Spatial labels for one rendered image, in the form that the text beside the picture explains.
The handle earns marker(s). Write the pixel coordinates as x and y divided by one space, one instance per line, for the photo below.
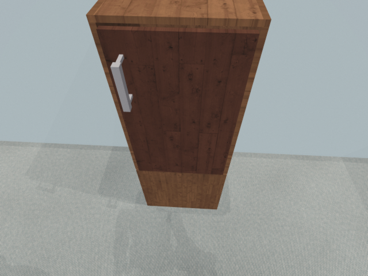
118 75

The cupboard door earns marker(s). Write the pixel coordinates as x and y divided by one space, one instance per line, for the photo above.
188 86

